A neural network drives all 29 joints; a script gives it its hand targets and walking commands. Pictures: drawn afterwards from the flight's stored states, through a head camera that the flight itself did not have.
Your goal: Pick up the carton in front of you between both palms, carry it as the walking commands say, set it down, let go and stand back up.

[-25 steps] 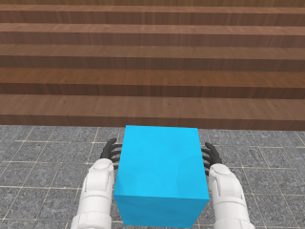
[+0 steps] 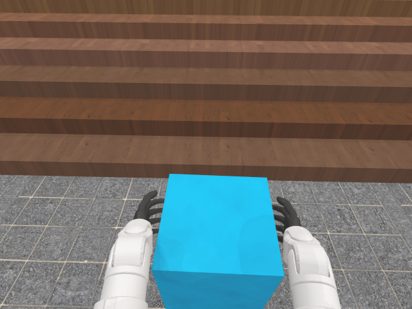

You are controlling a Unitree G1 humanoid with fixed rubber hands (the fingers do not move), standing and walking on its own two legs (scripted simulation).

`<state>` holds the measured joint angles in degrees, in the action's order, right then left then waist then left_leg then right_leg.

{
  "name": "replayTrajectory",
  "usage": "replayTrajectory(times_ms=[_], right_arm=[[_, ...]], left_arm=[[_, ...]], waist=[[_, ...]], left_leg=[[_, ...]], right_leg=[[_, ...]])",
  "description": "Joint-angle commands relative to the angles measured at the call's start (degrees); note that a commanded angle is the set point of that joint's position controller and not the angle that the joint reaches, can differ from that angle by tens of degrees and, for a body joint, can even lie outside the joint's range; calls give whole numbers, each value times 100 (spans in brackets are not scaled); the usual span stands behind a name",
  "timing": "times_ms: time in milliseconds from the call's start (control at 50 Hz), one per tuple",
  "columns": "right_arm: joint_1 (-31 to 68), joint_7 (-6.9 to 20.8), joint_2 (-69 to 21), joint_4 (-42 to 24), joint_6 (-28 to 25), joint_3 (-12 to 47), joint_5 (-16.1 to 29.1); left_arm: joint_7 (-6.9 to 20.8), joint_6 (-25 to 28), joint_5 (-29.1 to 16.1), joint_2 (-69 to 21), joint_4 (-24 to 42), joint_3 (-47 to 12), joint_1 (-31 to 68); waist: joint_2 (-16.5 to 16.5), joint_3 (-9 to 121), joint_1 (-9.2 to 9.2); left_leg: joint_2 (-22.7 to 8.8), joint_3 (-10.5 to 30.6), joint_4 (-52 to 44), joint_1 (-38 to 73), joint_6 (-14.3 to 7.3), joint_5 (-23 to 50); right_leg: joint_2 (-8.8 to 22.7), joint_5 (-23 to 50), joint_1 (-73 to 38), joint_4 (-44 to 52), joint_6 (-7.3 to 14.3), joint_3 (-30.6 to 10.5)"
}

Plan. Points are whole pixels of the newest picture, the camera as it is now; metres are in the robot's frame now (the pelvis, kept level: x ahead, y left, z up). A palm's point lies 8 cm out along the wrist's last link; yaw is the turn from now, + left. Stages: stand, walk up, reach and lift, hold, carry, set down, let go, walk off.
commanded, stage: reach and lift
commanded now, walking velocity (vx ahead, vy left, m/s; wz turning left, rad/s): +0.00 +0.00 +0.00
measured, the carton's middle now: (215, 246) +0.29 +0.00 -0.04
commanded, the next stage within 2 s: hold in 0.18 s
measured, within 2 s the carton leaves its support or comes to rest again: neither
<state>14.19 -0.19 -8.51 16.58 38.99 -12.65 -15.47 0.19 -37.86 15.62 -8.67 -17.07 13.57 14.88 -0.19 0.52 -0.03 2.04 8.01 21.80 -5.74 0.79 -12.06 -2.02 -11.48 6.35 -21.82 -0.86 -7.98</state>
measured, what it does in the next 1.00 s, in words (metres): stands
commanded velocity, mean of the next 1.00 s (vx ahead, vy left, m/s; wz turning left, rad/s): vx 0.10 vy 0.00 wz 0.00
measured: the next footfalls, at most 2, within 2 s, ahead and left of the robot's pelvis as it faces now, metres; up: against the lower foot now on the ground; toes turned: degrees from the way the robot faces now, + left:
left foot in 1.38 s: +0.21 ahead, +0.11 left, +0.00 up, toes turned +9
right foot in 1.76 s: +0.58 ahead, -0.06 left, +0.00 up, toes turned -9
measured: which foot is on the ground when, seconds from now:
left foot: down 0.00-1.00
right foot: down 0.00-1.00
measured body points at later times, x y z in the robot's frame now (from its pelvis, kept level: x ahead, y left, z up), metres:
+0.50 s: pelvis -0.01 +0.00 +0.00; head -0.05 +0.00 +0.45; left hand +0.29 +0.15 +0.04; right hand +0.29 -0.15 +0.04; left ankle +0.00 +0.13 -0.75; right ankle +0.01 -0.13 -0.75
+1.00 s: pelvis +0.01 +0.00 -0.01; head -0.03 +0.00 +0.44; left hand +0.31 +0.16 +0.05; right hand +0.31 -0.15 +0.05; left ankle +0.00 +0.14 -0.74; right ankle +0.01 -0.13 -0.74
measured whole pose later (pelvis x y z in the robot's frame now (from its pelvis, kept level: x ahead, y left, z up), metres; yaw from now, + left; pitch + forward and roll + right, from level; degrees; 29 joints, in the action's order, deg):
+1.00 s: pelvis +0.01 +0.00 -0.01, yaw +1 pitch +0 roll +0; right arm 13.7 -0.9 -7.9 6.6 47.5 -10.9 -12.5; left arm -1.1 -46.5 13.0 -8.6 -7.2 11.0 14.6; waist -0.1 6.7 0.3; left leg -0.2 3.3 31.9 -14.5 0.6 -20.7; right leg 0.1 -17.2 13.7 -29.5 -0.9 -2.9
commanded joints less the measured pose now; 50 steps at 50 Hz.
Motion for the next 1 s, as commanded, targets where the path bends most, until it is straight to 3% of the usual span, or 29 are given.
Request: replayTrajectory(times_ms=[0,160,260,400,800,820,860,880,940,980], right_arm=[[2750,1386,-5396,-365,-193,3181,1454],[2788,1382,-5369,-527,-76,3253,1512],[2745,1335,-5336,-986,129,3543,1693],[2850,1354,-5157,-661,316,3176,1493],[3255,1382,-5279,-519,258,3154,1496],[3385,1373,-5199,-608,274,3169,1522],[3371,1343,-5212,-790,305,3286,1643],[3422,1322,-5212,-934,339,3380,1715],[3454,1227,-5134,-1415,558,3767,1959],[3416,1162,-5065,-1738,837,4054,2197]], left_arm=[[1382,71,-1402,-5445,157,-3161,2497],[1376,-54,-1459,-5422,341,-3248,2528],[1337,-254,-1640,-5390,779,-3538,2482],[1352,-432,-1445,-5180,474,-3184,2606],[1386,-372,-1441,-5310,320,-3138,3012],[1368,-403,-1494,-5222,434,-3179,3057],[1328,-444,-1580,-5233,587,-3250,3044],[1293,-477,-1640,-5251,737,-3367,3126],[1170,-683,-1852,-5189,1225,-3734,3096],[1079,-961,-2096,-5082,1565,-4021,3063]], waist=[[6,1462,-2],[-5,1376,-5],[-4,1545,2],[11,843,-8],[7,1129,3],[66,1267,-20],[88,1280,-12],[107,1166,-7],[290,1459,-19],[560,1704,-28]], left_leg=[[388,-407,-255,339,53,1465],[386,-411,-303,378,46,1357],[378,-391,-364,571,54,1628],[353,-441,-488,282,19,671],[351,-457,-403,341,13,638],[-608,-209,73,-280,-90,-64],[-484,-60,-20,-741,-150,-2196],[-448,-105,30,-975,-159,-2668],[-382,-515,656,-1073,-115,-1742],[-294,-784,984,-1198,-85,-1459]], right_leg=[[-401,1412,-569,212,-45,395],[-404,1311,-593,261,-40,398],[-403,1597,-809,323,-55,383],[-366,661,-554,462,-27,430],[-361,630,-588,379,-19,445],[640,-159,13,-90,51,243],[570,-2318,490,142,153,16],[588,-2833,693,192,190,-40],[816,-2323,701,134,314,-94],[1028,-2455,583,219,446,-308]])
